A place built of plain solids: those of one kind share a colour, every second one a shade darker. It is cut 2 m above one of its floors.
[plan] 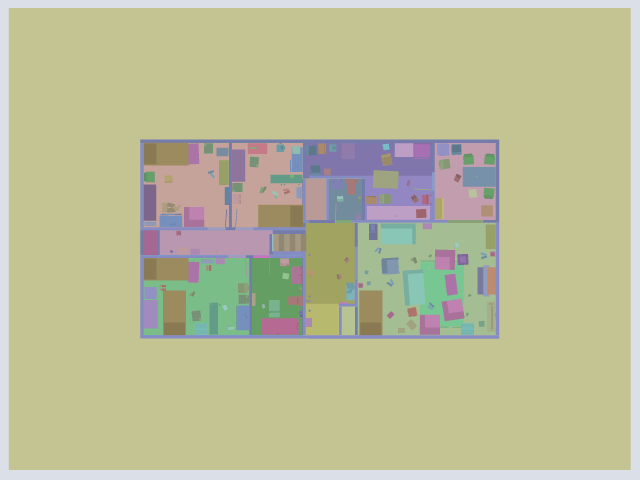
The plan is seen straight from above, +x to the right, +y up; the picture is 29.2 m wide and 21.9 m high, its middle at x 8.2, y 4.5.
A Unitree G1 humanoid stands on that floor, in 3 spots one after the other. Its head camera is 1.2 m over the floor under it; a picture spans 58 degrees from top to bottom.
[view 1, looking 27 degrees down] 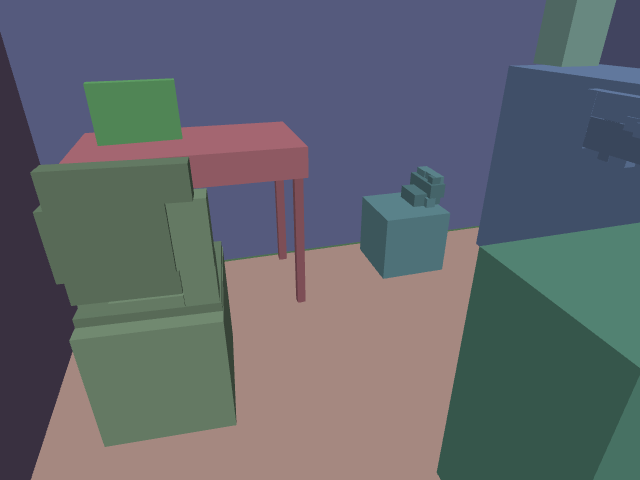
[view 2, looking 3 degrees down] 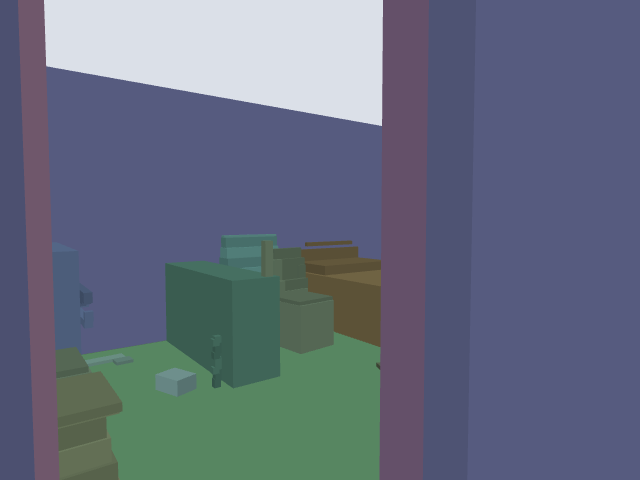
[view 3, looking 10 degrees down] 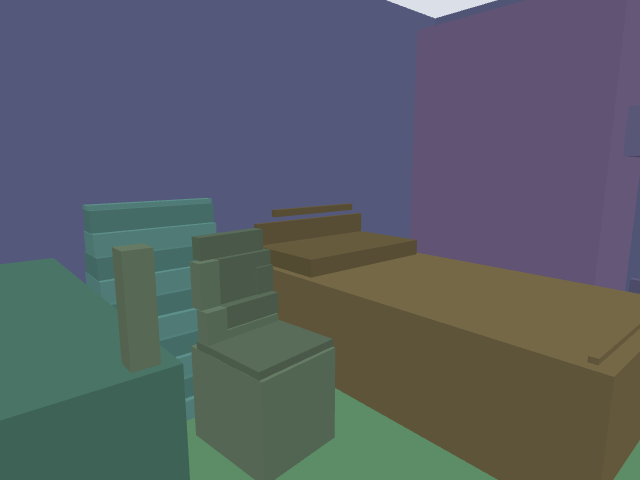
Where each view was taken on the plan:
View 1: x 5.38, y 6.78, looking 74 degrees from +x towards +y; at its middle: wall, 2.52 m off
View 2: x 4.85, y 4.38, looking -127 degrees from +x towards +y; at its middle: wall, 5.29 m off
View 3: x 3.52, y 2.52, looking -131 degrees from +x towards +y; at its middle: child_bed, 3.00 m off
